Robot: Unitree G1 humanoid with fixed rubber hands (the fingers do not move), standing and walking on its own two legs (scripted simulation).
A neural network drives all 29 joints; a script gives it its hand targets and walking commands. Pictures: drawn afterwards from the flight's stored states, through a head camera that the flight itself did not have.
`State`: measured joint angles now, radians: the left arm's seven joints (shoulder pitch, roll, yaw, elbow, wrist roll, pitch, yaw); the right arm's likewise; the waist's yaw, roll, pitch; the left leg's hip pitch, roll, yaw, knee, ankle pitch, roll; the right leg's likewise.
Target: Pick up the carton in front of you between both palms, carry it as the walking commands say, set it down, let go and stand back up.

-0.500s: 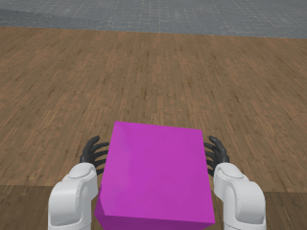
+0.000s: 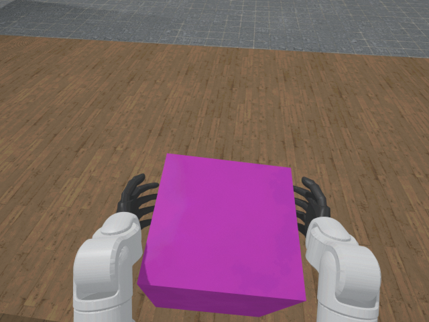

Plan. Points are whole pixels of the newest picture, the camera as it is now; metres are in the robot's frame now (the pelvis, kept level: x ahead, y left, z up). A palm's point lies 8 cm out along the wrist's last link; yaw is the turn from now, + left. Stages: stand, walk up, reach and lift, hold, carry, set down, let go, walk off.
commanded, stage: carry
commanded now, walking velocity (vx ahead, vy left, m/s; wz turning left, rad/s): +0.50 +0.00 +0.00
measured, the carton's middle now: (217, 243) +0.26 +0.01 +0.01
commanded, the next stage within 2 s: none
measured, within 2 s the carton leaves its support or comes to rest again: neither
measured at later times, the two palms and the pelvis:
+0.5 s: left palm (163, 77) +0.70 +0.16 +0.09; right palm (275, 80) +0.68 -0.13 +0.09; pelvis +0.34 +0.03 -0.02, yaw -3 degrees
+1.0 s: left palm (181, 35) +1.04 +0.16 +0.05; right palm (262, 35) +1.04 -0.14 +0.05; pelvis +0.70 +0.00 -0.05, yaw -1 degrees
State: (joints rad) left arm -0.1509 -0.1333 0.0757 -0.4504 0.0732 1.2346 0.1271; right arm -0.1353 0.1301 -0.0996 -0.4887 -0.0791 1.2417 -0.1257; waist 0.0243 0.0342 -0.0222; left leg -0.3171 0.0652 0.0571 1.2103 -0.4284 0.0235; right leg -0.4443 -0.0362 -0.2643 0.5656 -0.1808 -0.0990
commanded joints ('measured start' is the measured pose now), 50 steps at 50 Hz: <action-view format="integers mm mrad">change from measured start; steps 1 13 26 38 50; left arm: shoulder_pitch -567 -862 -1040 -837 -1034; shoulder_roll -822 -632 -938 -746 -898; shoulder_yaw -684 -507 -505 -572 -600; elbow -67 268 322 202 238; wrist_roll -382 -311 -320 -258 -417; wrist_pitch -47 -84 -125 -134 -129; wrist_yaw -177 -73 -75 -72 -128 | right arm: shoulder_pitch -545 -868 -1100 -889 -941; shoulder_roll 841 662 941 755 855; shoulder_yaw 716 534 547 632 518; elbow -12 304 298 190 325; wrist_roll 344 284 384 376 279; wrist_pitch -49 -86 -133 -155 -137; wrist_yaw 156 56 111 113 74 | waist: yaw -8 37 -64 -113 8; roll -106 -144 64 89 -60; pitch -357 -217 -469 -348 -402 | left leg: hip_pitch -300 -314 517 441 -343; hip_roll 50 -18 212 22 -28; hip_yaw -44 102 -250 22 -53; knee -32 -605 -749 -669 -16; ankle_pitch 128 427 833 1034 43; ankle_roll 31 32 147 94 20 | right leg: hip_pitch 454 514 -266 -24 443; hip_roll -275 -177 -25 145 -232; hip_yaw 357 170 271 17 525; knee -291 -228 632 -121 -204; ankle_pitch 117 312 -172 339 307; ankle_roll -60 -68 54 47 -127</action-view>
